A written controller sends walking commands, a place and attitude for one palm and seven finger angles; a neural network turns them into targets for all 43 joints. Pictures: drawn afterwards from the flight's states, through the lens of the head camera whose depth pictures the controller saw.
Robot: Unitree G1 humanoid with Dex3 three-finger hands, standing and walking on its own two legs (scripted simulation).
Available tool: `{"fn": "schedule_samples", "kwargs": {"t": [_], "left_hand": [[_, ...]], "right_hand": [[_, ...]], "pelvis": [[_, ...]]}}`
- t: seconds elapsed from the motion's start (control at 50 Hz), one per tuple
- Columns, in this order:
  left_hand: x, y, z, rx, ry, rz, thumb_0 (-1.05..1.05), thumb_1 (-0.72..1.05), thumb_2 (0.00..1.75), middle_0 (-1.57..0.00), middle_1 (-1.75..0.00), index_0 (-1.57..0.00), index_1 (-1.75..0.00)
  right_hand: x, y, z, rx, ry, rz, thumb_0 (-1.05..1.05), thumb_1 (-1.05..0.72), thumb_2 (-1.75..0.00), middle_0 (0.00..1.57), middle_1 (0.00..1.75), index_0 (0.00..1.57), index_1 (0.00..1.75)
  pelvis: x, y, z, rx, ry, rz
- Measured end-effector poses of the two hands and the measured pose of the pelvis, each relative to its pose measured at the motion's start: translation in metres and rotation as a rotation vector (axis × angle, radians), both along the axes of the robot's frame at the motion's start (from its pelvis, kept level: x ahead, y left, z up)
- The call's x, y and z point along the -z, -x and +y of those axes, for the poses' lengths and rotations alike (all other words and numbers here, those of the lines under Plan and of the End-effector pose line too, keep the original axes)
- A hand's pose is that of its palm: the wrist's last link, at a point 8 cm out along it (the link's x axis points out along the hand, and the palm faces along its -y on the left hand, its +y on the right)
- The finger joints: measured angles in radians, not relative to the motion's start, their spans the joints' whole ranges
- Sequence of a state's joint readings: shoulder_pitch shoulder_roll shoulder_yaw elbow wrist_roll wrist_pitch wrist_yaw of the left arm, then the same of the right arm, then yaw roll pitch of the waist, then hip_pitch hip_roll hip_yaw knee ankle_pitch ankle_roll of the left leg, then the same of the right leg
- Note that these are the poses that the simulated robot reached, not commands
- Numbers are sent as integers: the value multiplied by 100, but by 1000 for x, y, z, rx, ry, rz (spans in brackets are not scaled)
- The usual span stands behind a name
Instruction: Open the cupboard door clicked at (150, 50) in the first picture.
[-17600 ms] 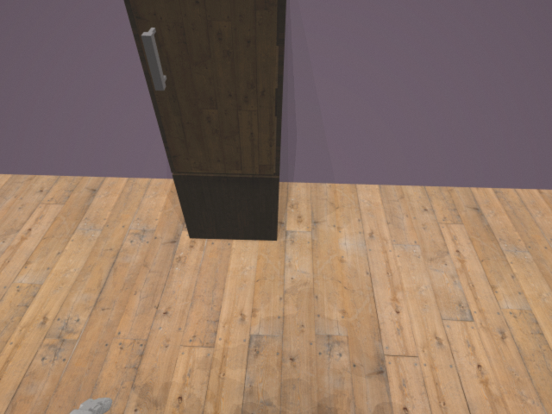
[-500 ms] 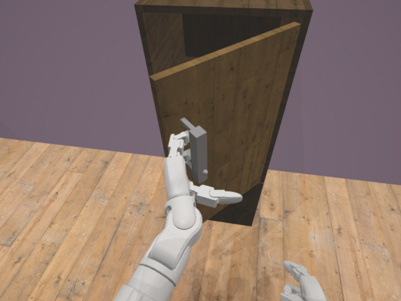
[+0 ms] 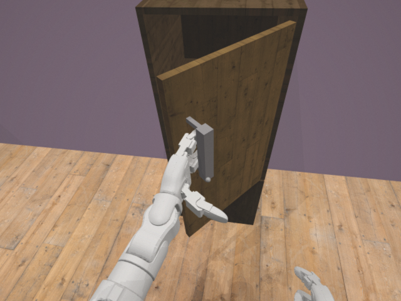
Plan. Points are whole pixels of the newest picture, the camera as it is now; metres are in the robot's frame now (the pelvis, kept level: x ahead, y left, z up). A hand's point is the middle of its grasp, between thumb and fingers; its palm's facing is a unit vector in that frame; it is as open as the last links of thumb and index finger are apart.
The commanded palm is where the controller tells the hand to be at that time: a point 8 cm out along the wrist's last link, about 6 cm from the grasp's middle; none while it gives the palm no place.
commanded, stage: slide the hand sideways off the handle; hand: left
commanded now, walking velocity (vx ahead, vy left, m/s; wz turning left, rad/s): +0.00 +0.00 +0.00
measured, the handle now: (199, 149) +0.40 +0.02 +0.11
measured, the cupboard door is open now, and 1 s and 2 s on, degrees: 49 49 49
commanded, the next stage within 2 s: draw the hand back to the body in 0.90 s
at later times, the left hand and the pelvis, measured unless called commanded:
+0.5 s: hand (185, 195) +0.29 +0.04 +0.10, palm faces -0.17 -0.99 -0.01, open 16.2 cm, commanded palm +0.26 +0.11 +0.10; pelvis +0.03 -0.01 +0.00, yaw -1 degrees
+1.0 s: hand (154, 218) +0.24 +0.09 +0.10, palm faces -0.16 -0.99 -0.02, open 16.3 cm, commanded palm +0.23 +0.15 +0.10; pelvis +0.03 +0.00 -0.01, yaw +0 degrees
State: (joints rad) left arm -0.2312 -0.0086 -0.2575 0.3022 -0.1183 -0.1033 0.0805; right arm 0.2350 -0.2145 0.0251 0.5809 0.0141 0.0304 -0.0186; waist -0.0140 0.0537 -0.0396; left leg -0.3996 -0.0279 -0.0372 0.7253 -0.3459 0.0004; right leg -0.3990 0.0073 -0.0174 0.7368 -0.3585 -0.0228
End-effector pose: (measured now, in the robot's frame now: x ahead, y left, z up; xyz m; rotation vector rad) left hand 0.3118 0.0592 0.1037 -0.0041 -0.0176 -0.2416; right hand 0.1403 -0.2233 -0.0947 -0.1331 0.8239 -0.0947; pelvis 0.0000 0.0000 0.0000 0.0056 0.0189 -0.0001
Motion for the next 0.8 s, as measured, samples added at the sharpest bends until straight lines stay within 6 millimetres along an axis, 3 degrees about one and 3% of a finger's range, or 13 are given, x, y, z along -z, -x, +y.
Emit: {"fn": "schedule_samples", "kwargs": {"t": [0.2,0.58,0.8], "left_hand": [[3,12,0,-32,-25,-38,-1,-50,30,-14,-30,-14,-31],[6,41,50,-65,-34,8,-1,-50,30,-19,-32,-18,-32],[5,60,90,-139,-40,19,-1,-50,30,-17,-31,-17,-31]], "right_hand": [[-12,-12,4,-19,-20,-50,1,-90,-90,20,30,20,30],[-28,-69,0,-66,5,-139,1,-90,-90,20,30,20,30],[-27,-75,1,-72,11,-169,1,-90,-90,20,30,20,30]], "pelvis": [[-1,-6,-5,25,-8,7],[-2,-34,-12,12,-4,22],[1,-42,-11,1,1,40]]}}
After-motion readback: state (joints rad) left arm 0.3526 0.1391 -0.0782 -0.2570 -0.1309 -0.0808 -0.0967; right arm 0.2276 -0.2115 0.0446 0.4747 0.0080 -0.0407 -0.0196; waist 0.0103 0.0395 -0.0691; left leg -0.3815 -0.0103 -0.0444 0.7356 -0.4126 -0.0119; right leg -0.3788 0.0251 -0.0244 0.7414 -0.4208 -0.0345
